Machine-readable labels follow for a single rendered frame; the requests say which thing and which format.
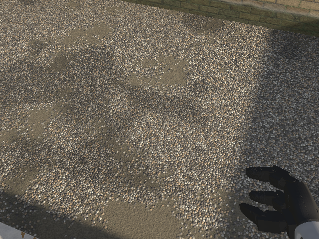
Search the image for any right robot forearm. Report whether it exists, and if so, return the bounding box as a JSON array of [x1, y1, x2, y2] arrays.
[[294, 221, 319, 239]]

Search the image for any right robot hand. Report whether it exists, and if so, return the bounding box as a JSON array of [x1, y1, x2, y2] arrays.
[[239, 165, 319, 239]]

